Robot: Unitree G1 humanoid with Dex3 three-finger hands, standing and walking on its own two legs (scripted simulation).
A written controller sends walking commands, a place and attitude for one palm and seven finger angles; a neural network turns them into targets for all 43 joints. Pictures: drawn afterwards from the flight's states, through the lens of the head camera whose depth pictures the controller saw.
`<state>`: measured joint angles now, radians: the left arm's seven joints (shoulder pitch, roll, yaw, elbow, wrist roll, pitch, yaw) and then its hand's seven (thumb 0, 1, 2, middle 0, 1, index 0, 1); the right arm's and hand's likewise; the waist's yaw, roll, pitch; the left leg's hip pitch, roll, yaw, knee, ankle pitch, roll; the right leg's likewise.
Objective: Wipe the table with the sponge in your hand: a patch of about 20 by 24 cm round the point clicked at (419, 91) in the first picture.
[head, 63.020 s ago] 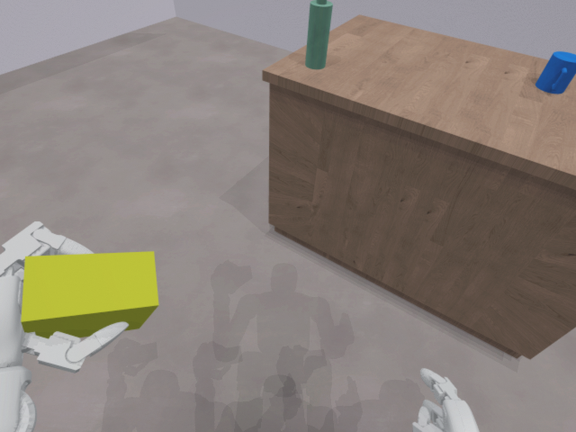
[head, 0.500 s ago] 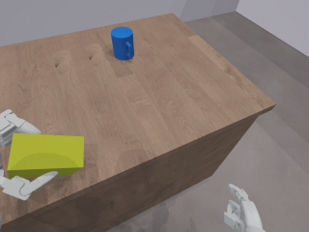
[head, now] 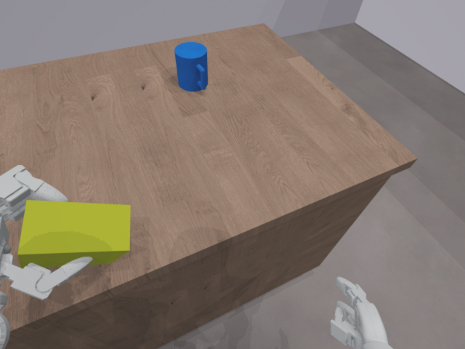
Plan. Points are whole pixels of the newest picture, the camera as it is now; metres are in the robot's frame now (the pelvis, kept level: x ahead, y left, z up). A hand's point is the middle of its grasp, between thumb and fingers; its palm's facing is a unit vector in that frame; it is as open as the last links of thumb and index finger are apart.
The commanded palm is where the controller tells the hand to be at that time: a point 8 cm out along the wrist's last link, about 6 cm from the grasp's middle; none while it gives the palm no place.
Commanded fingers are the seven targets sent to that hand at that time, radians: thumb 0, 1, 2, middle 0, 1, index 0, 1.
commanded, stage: shuffle to correct the standing spot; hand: left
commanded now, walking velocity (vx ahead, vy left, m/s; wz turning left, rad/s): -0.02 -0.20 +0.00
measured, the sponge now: (90, 237) +0.23 +0.21 +0.12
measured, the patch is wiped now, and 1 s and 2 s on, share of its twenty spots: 0.00 0.00 0.00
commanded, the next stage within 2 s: come to a stop and stand still in 0.68 s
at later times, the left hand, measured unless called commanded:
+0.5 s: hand (48, 240) +0.21 +0.23 +0.16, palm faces +0.34 -0.85 -0.42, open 10.0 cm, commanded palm +0.15 +0.27 +0.18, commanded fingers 0.00 0.10 1.30 -1.20 -1.60 -1.20 -1.60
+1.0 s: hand (17, 205) +0.23 +0.27 +0.19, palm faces +0.45 -0.78 -0.43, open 10.0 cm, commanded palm +0.15 +0.27 +0.18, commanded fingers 0.00 0.10 1.30 -1.20 -1.60 -1.20 -1.60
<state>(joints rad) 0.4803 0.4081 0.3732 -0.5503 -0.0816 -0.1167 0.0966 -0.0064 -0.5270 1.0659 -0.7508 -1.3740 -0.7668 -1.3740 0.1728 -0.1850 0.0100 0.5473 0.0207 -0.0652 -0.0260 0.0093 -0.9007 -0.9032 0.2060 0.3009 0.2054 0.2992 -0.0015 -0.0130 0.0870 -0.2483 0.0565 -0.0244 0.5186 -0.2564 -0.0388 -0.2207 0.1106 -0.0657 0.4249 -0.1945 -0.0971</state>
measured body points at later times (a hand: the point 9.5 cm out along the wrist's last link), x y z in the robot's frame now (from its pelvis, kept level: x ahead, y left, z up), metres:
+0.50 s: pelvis +0.00 -0.01 +0.00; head +0.02 +0.00 +0.45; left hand +0.19 +0.28 +0.18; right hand +0.18 -0.23 -0.08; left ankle +0.01 +0.14 -0.74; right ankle +0.02 -0.05 -0.74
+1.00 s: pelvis -0.02 -0.01 +0.00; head +0.01 -0.01 +0.44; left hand +0.20 +0.30 +0.22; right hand +0.16 -0.25 -0.08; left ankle +0.01 +0.14 -0.74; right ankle +0.02 -0.05 -0.74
